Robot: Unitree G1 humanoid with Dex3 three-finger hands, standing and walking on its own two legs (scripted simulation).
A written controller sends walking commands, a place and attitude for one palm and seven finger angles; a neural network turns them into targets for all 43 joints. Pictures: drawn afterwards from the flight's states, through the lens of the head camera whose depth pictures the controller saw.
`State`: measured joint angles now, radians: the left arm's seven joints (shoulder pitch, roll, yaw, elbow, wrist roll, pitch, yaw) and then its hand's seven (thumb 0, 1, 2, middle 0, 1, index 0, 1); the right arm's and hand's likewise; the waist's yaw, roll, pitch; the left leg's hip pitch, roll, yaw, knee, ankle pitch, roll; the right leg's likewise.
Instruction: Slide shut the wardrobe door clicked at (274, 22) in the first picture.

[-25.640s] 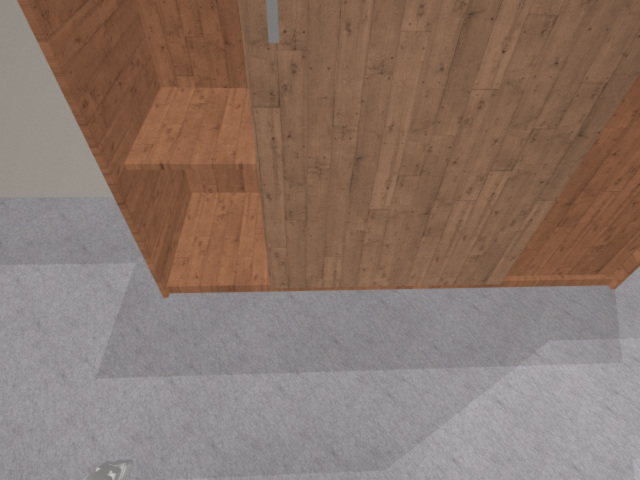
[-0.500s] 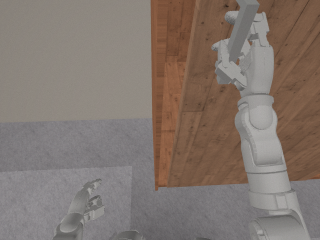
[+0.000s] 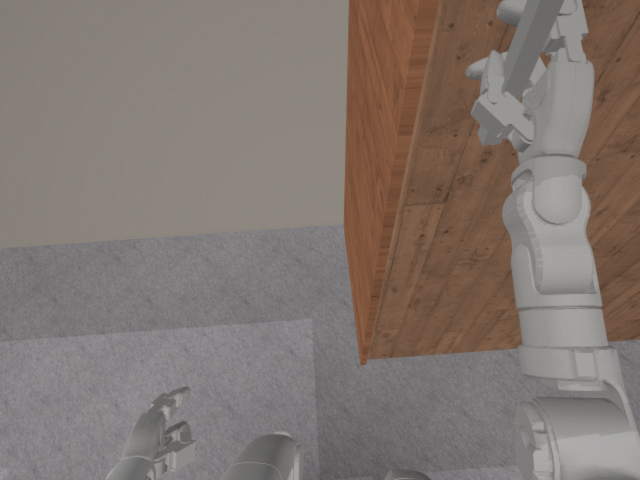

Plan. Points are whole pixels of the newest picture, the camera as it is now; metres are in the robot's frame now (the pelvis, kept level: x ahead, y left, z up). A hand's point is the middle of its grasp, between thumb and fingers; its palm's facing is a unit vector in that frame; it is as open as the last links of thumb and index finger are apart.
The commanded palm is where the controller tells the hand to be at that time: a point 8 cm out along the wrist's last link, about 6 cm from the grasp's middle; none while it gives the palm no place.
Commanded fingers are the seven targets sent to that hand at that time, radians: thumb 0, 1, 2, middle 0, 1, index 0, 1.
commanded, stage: stop walking and hold the door there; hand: right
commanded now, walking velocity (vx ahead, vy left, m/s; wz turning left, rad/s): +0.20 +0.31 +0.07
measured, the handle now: (508, 60) +0.45 -0.19 +0.26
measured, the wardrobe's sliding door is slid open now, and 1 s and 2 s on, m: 0.00 0.00 0.00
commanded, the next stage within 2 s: none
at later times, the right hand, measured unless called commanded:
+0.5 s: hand (487, 94) +0.42 -0.17 +0.24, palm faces +0.45 +0.87 -0.19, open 5.9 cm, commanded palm +0.38 -0.20 +0.22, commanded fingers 0.00 -0.90 -0.90 0.45 1.40 0.45 1.40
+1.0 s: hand (485, 94) +0.42 -0.17 +0.24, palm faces +0.48 +0.86 -0.19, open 5.9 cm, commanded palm +0.38 -0.20 +0.22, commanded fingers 0.00 -0.90 -0.90 0.45 1.40 0.45 1.40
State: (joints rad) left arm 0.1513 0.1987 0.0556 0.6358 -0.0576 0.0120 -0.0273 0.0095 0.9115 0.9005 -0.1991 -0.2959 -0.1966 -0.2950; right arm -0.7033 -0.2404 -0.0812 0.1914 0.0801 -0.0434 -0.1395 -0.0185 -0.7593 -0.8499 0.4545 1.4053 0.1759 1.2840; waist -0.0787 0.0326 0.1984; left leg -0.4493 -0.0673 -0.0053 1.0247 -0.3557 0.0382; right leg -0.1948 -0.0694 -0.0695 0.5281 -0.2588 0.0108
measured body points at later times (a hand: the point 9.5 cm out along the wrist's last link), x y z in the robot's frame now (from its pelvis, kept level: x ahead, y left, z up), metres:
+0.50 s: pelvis +0.02 +0.10 -0.01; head +0.03 +0.10 +0.44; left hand +0.15 +0.40 -0.10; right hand +0.39 -0.21 +0.25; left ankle +0.09 +0.27 -0.73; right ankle +0.08 +0.00 -0.74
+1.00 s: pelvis +0.05 +0.11 +0.00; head +0.04 +0.11 +0.45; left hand +0.15 +0.38 -0.10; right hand +0.39 -0.21 +0.25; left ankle +0.06 +0.24 -0.74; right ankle +0.08 +0.00 -0.74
